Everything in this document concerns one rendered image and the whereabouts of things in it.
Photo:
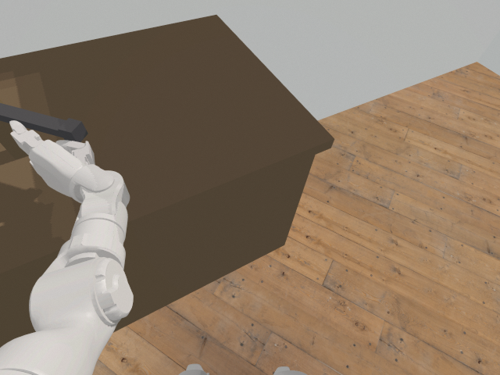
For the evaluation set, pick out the counter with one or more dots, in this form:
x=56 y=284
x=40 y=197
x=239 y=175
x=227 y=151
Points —
x=214 y=151

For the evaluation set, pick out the robot left forearm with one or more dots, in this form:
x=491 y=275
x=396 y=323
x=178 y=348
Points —
x=101 y=224

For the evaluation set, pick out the robot left hand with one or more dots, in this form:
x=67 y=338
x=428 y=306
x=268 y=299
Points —
x=56 y=162

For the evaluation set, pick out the left robot shin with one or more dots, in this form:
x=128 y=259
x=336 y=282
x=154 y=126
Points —
x=194 y=367

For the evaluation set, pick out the robot left upper arm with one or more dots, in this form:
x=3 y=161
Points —
x=75 y=311

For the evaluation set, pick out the tap lever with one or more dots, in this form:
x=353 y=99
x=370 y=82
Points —
x=70 y=130

